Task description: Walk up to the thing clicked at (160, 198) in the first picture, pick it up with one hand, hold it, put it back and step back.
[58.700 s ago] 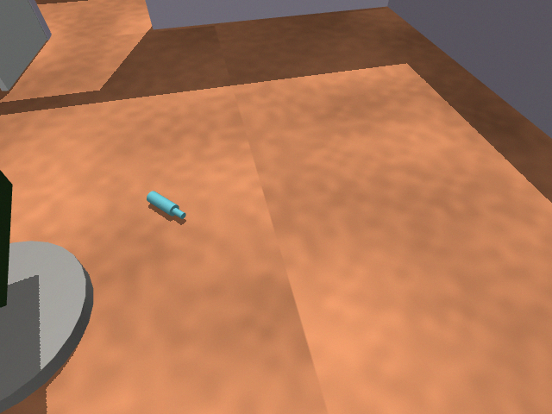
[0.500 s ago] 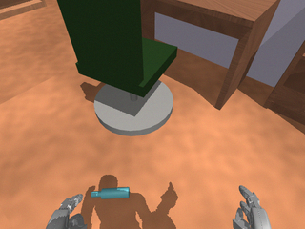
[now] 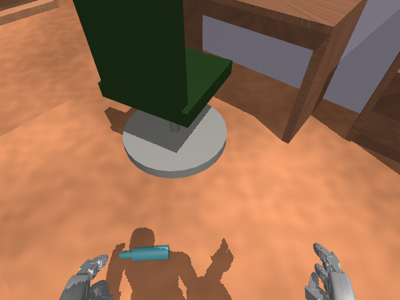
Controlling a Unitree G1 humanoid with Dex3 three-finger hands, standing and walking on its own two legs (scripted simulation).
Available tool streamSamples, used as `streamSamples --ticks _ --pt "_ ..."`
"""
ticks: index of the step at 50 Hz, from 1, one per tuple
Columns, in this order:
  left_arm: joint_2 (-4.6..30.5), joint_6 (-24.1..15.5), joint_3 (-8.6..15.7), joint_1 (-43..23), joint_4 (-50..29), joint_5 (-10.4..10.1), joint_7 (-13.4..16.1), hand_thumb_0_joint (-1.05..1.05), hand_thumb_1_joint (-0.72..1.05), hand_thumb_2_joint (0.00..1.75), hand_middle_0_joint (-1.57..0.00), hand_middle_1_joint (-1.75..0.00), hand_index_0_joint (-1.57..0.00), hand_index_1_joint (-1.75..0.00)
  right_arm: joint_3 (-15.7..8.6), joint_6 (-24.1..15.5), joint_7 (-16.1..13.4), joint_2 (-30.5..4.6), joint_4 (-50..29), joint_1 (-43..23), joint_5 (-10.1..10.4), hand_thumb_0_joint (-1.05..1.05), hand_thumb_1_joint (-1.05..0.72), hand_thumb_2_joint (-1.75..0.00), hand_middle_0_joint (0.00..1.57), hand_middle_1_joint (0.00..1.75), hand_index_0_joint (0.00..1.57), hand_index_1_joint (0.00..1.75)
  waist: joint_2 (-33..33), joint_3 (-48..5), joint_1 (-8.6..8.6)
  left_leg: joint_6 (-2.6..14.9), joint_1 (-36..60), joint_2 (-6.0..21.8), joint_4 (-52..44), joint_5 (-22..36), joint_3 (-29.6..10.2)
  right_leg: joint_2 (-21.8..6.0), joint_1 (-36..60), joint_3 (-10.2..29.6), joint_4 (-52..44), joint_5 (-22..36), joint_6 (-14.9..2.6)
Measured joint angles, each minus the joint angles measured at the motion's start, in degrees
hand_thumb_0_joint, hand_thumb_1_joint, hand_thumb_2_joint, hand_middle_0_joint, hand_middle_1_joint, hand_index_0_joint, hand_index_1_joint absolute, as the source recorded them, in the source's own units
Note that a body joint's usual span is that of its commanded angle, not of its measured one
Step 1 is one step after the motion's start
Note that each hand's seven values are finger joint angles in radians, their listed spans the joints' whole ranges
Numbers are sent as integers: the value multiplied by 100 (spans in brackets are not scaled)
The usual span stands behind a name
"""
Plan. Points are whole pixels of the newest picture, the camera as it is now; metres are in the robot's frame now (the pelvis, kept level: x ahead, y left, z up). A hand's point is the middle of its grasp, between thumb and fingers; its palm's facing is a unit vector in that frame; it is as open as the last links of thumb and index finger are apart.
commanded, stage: home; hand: left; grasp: from above
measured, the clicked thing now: (144, 253) +0.45 +0.27 -0.68
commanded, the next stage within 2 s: stand in 0.58 s
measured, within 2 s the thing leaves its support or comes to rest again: neither
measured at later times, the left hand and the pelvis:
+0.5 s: hand out of the picture +0.16 +0.18 -0.05, palm faces +0.04 -0.98 -0.21, open 7.4 cm; pelvis +0.00 +0.00 +0.00, yaw +0 degrees
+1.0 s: hand out of the picture +0.09 +0.25 -0.11, palm faces +0.03 -0.94 -0.34, open 7.4 cm; pelvis -0.01 +0.01 +0.03, yaw +0 degrees
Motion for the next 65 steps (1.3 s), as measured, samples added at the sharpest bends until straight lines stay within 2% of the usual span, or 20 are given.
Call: streamSamples --ticks 34,36,38,40,42,46,52,65 --pt "18 27 -18 24 -58 5 27 1 90 90 -20 -30 -20 -29 -1 41 2 8 -49 17 23 1 -90 -90 21 30 21 30 -7 -18 8 9 -37 -1 40 -11 -7 4 -25 1 16 2 9" --pt "108 -692 -157 -436 755 275 76 1 90 90 -20 -30 -20 -29 -93 229 170 -31 264 -181 -308 1 -90 -90 21 30 21 30 -95 364 113 37 307 -56 -81 44 41 -52 281 39 -28 11 0" --pt "206 -1328 -208 -982 1850 472 93 1 90 90 -20 -30 -20 -29 -82 636 470 -169 705 -418 -513 1 -90 -90 21 30 21 30 -219 629 241 64 629 -126 -307 153 121 -125 535 105 -133 59 -12" --pt "294 -1682 -190 -1342 2713 579 87 1 90 90 -20 -30 -21 -29 -123 895 722 -274 1065 -570 -506 1 -90 -90 21 30 21 30 -307 822 308 85 903 -189 -526 254 178 -191 758 152 -256 115 10" --pt "351 -1878 -117 -1524 3366 591 83 1 90 90 -20 -30 -21 -29 -214 1032 881 -343 1312 -614 -428 1 -90 -90 21 30 21 30 -360 935 346 102 1130 -227 -722 335 224 -231 949 190 -395 173 39" --pt "425 -2129 13 -1609 4396 596 114 1 90 90 -20 -30 -21 -30 -391 1186 998 -429 1682 -602 -358 1 -90 -90 21 30 21 30 -365 1053 351 137 1513 -244 -1068 466 263 -247 1328 211 -758 325 85" --pt "436 -2320 105 -1579 5529 575 111 1 90 90 -20 -30 -20 -30 -471 1325 989 -455 2135 -518 -334 1 -91 -90 21 30 21 30 -312 1159 349 175 2021 -242 -1635 704 271 -239 1886 187 -1439 634 123" --pt "347 -2446 20 -1621 6818 516 92 1 90 90 -20 -30 -20 -30 -388 1431 942 -291 2852 -615 -210 1 -91 -90 21 30 21 30 -263 1281 373 204 2992 -296 -2930 1363 330 -281 2853 192 -2758 1323 167"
